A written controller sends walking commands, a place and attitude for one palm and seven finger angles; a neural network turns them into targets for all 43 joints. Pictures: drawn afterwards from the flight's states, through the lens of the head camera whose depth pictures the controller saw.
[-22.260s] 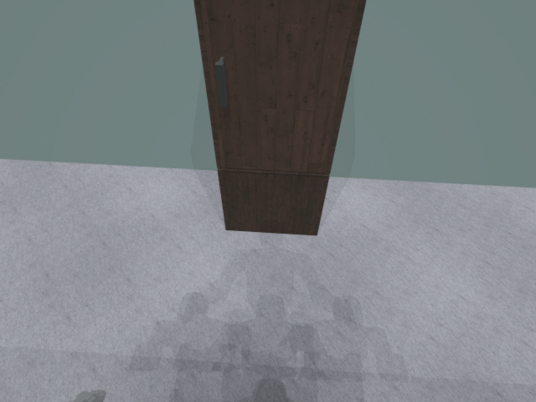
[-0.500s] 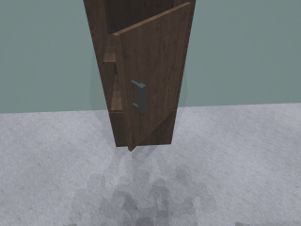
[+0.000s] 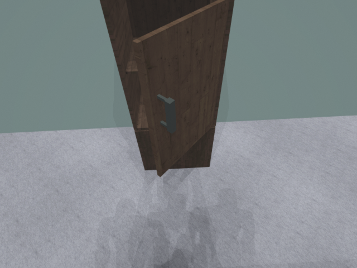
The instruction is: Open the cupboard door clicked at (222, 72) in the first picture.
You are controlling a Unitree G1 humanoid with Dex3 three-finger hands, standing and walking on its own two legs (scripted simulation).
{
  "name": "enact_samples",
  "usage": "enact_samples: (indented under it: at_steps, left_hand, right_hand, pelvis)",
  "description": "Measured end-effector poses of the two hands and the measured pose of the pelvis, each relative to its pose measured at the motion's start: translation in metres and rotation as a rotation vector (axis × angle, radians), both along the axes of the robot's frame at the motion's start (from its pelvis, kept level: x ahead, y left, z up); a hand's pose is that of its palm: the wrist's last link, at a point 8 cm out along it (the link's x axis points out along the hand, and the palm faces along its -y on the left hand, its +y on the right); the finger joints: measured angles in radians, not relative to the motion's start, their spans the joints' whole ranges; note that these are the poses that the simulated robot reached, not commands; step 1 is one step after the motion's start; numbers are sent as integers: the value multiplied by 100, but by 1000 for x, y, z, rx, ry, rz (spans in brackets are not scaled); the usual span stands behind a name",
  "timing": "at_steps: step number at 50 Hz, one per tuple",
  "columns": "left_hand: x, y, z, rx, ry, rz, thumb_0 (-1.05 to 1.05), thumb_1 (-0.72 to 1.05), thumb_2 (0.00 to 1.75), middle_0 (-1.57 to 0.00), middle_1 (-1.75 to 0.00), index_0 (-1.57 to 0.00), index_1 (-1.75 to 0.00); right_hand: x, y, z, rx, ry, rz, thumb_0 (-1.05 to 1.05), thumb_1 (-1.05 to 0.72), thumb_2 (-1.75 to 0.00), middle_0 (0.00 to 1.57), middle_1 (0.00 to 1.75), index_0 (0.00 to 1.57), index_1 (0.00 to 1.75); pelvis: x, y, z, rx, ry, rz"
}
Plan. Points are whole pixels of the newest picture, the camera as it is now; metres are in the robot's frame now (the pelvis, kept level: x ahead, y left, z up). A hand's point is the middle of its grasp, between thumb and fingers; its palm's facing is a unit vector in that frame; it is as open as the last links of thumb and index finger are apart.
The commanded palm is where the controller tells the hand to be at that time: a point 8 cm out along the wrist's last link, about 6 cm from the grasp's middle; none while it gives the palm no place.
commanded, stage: let the arm hang, fingers relaxed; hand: left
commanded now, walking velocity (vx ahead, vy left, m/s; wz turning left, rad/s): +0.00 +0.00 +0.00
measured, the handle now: (166, 113) +0.55 +0.07 +0.01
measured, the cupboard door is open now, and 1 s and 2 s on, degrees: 46 46 46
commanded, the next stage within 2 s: look to check the result in 0.36 s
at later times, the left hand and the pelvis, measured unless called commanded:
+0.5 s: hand out of the picture -0.02 +0.13 -0.18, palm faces +0.06 -0.99 -0.16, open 7.4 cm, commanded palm none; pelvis +0.02 -0.02 +0.00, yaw -1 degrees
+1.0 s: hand out of the picture -0.01 +0.13 -0.18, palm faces +0.06 -0.98 -0.17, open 7.4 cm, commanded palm none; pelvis +0.03 -0.02 +0.00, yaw -1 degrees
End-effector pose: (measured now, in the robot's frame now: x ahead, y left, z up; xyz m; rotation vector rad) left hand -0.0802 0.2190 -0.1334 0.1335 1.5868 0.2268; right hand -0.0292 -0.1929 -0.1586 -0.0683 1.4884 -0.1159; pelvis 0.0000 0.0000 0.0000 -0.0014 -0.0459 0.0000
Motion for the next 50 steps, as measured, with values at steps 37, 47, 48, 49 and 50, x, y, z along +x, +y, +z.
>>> enact_samples:
  at_steps: [37, 47, 48, 49, 50]
  left_hand:
    - [52, -39, -12, -35, -70, -7, 0, 90, 90, -20, -30, -20, -30]
    - [62, -40, -15, -50, -88, -12, 0, 90, 90, -20, -30, -20, -30]
    - [64, -40, -15, -51, -90, -13, 0, 90, 90, -20, -30, -20, -30]
    - [65, -40, -15, -52, -93, -14, 0, 90, 90, -20, -30, -20, -30]
    - [66, -40, -15, -53, -95, -14, 0, 90, 90, -20, -30, -20, -30]
  right_hand:
    - [38, -42, 5, -66, -39, -6, 0, -92, -90, 20, 30, 20, 30]
    - [49, -46, 7, -83, -58, -1, 0, -92, -90, 20, 30, 20, 30]
    - [49, -46, 7, -84, -58, 0, 0, -92, -90, 20, 30, 20, 30]
    - [49, -46, 7, -84, -58, 0, 0, -92, -90, 20, 30, 20, 30]
    - [49, -45, 8, -84, -58, 1, 0, -92, -90, 20, 30, 20, 30]
  pelvis:
    - [26, -25, -2, 14, 2, -12]
    - [30, -24, -2, 16, -1, -13]
    - [30, -24, -2, 16, -1, -13]
    - [31, -24, -2, 16, -1, -13]
    - [31, -23, -2, 16, 0, -13]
